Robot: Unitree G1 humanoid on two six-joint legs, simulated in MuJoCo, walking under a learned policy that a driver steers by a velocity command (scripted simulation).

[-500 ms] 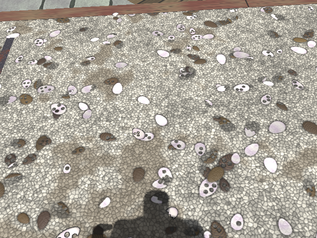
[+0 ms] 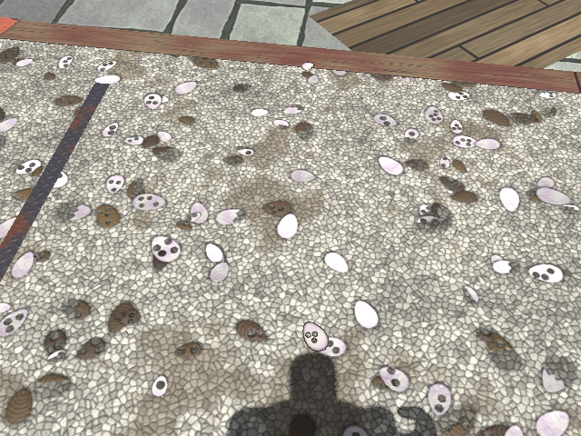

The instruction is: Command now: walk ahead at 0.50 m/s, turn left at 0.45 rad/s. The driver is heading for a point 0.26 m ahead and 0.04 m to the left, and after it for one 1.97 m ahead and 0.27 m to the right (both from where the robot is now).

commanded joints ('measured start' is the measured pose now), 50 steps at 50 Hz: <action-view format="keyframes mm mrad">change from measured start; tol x32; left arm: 1 63 7 -27 -123 33 -37 -10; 50 -190 126 44 -348 -19 96 10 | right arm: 1 363 -329 -101 21 8 -2 -16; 50 123 -160 -25 -115 -37 57 -115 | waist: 1 -98 269 -315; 26 -1 -246 -246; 50 -57 132 -25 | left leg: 1 889 305 -711 -144 -163 298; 11 275 134 -270 -247 666 164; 23 395 87 -209 -9 392 8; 26 37 -113 -94 439 -518 -137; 28 -49 -64 -161 622 -555 -146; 40 372 -39 -102 -156 -132 -104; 42 385 352 -544 -342 -142 102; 50 441 242 -176 -262 194 89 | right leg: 1 -710 68 67 856 34 1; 21 -495 2 205 109 441 -45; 25 -118 -230 506 60 1158 -317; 31 -343 -156 567 -132 373 -233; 39 -400 -83 600 -121 216 -177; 42 -755 174 296 334 -86 -41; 50 -800 49 246 716 140 82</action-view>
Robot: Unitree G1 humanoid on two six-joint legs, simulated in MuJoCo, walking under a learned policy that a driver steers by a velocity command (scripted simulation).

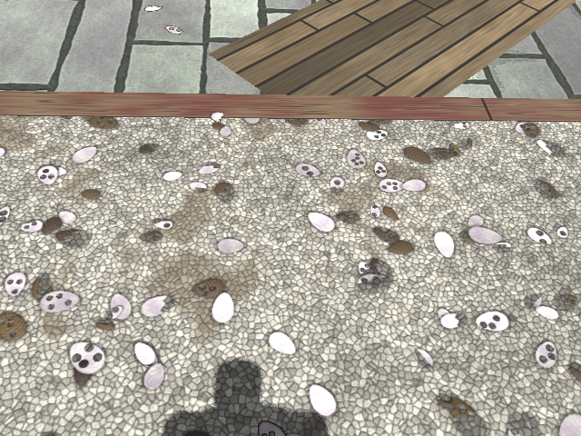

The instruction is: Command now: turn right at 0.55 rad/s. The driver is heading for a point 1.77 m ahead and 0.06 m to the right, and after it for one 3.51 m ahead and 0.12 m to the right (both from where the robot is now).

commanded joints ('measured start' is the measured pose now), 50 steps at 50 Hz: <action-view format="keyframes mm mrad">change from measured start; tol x32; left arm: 1 -67 34 -2 -109 -7 -8 -6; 50 -11 -13 -43 -28 6 -68 -24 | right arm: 1 -4 -155 -33 -62 2 -4 -16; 50 46 -152 -9 -58 30 -31 23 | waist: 1 -26 195 -29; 12 20 207 -76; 15 54 -223 -194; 50 -11 136 78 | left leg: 1 196 239 -154 -123 353 188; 12 112 277 7 55 375 104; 16 -459 25 -66 814 -430 -100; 31 -93 20 -50 210 -112 -79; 35 171 160 -177 2 396 14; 50 -24 143 -276 -102 -538 121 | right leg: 1 -133 -55 -29 -47 27 41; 10 172 -78 -164 -467 16 -34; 15 660 -482 421 -729 926 -445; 50 151 -21 -54 -535 -219 -133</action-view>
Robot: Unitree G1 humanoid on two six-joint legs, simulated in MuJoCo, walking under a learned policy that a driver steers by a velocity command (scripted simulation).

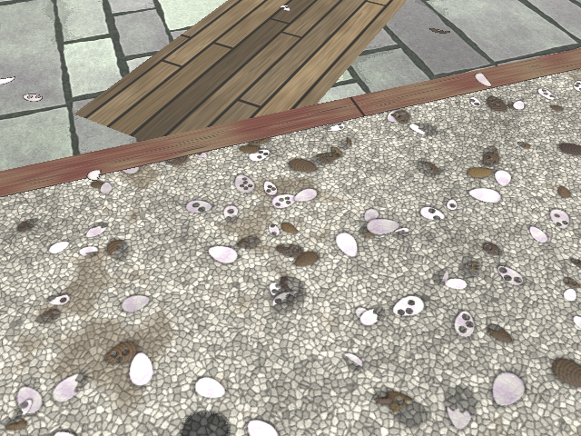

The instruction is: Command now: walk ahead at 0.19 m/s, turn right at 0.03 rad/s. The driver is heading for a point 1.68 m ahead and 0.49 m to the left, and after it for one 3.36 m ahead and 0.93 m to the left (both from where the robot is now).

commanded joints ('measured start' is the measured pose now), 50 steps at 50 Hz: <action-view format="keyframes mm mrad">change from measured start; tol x32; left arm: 1 -46 63 21 -78 -19 -48 -3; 31 247 66 2 -75 2 -122 3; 50 -276 123 15 -215 -3 -144 -30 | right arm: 1 60 -188 -49 -39 15 -20 -8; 24 -270 -64 -20 -234 32 -44 87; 30 216 -294 -122 -138 30 -5 43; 50 170 -192 -75 -89 28 -29 4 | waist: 1 -23 141 105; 8 140 -261 39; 24 80 -71 131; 31 -66 261 -408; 50 -96 94 -6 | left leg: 1 2 231 -352 -318 -481 177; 6 -217 168 -257 -250 -219 132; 11 -670 10 -192 579 -81 62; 28 -84 -91 130 44 211 151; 31 693 339 -864 -211 -40 457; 39 -42 121 -331 -388 335 303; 50 94 109 -360 -243 244 214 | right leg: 1 -208 4 -67 62 -141 -31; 6 181 -37 -46 -141 43 -73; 9 428 -428 594 -395 -21 -276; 23 258 -280 -171 -475 513 -108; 28 334 -298 -249 -47 1208 -57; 29 179 -263 -261 184 1108 -26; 31 -420 17 -35 841 -240 35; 50 -285 -62 7 -90 446 75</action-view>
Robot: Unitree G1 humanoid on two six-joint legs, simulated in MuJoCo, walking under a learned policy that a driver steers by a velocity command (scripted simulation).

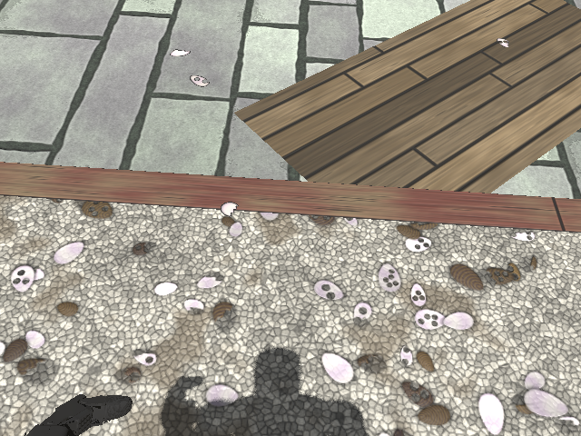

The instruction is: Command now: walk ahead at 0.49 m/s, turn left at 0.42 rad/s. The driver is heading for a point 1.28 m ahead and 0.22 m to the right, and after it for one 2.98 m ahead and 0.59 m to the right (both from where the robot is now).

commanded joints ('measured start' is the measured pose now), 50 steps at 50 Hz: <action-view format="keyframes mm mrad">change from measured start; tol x32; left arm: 1 -97 101 28 -90 -7 -32 -20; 7 399 208 84 27 -10 -26 -17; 50 19 23 -24 28 59 32 -97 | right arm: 1 42 -141 -36 -30 -1 -1 -10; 26 -380 -55 11 -164 -6 -49 48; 32 109 -186 -46 -61 -29 -38 23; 50 85 -69 29 107 -126 -80 45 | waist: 1 -4 145 -27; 7 161 -226 -365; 25 167 -39 34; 32 -46 256 -391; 50 33 102 53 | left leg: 1 15 269 -215 -31 224 123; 5 -62 189 -147 365 406 42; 8 -678 95 -34 929 -201 -59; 27 -401 167 156 111 235 -43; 31 558 540 -394 45 107 206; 38 -10 392 -8 -229 221 118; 50 132 414 330 -280 433 122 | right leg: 1 104 39 -34 -71 -37 -28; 5 601 -78 51 -104 -90 -186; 7 1016 -352 696 -255 -474 -386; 13 497 -150 206 -391 -209 -284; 29 593 -127 -6 -93 298 -184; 31 9 88 -94 548 -510 -77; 33 -154 29 33 717 -569 -82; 50 -129 -23 -89 158 68 -102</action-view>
